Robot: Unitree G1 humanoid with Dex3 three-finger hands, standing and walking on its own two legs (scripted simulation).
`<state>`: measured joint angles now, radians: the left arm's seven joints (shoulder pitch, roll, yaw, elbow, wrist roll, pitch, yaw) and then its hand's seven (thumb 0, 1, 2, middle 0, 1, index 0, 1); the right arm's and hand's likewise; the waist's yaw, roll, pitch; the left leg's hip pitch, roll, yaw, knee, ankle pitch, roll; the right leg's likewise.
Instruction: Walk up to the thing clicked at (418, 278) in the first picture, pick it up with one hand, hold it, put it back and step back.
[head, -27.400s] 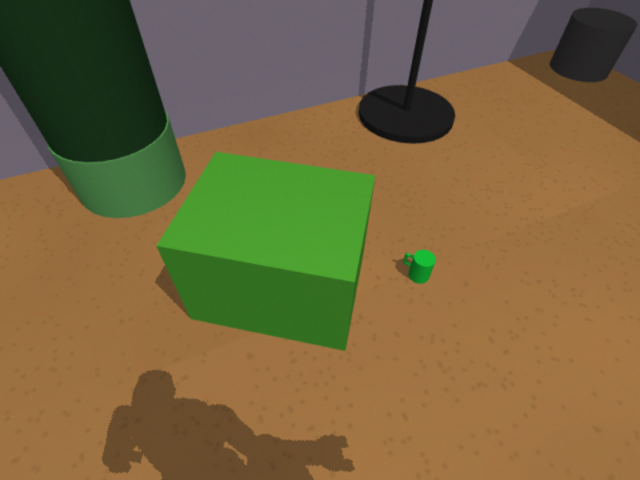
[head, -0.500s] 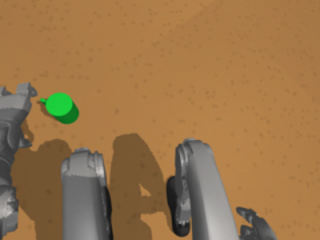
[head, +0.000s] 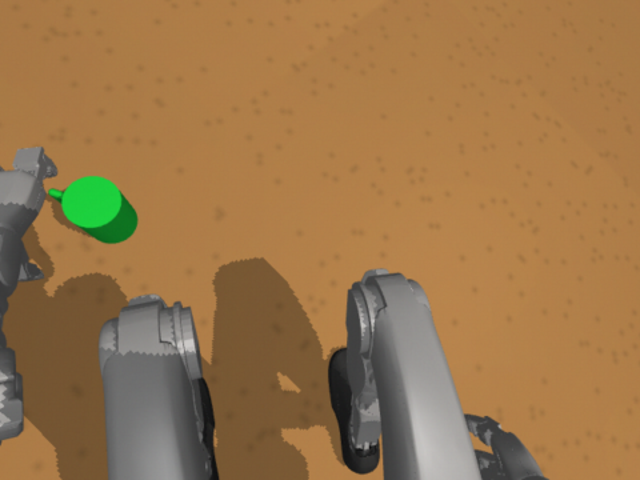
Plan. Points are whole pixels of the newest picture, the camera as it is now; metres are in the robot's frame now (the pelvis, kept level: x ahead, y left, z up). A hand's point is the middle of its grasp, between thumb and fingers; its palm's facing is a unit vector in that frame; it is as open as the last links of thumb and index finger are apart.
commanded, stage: rise first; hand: left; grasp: from above
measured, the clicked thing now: (92, 208) +0.49 +0.29 -0.29
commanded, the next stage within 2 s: approach in 1.88 s
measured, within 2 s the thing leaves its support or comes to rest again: neither
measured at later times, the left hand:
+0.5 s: hand (31, 223) +0.43 +0.32 -0.17, palm faces -0.44 -0.08 -0.90, open 14.0 cm
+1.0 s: hand (37, 219) +0.44 +0.32 -0.17, palm faces -0.43 -0.08 -0.90, open 14.1 cm
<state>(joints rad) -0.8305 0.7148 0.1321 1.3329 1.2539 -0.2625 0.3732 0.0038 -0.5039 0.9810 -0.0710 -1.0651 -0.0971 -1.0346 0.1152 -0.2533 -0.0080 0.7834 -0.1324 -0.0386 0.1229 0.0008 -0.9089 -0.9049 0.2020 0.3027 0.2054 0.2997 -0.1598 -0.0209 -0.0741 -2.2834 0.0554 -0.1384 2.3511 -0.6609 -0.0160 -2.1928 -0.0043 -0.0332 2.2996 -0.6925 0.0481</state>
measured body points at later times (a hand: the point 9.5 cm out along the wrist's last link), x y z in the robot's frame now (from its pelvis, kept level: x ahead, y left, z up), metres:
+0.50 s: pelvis +0.00 +0.00 -0.01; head +0.23 +0.06 +0.37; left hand +0.45 +0.32 -0.12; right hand +0.07 -0.28 -0.12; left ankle +0.08 +0.14 -0.31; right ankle +0.10 -0.13 -0.31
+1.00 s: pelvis +0.00 +0.00 -0.01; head +0.23 +0.07 +0.37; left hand +0.46 +0.32 -0.12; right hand +0.06 -0.27 -0.12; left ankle +0.08 +0.14 -0.31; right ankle +0.10 -0.13 -0.31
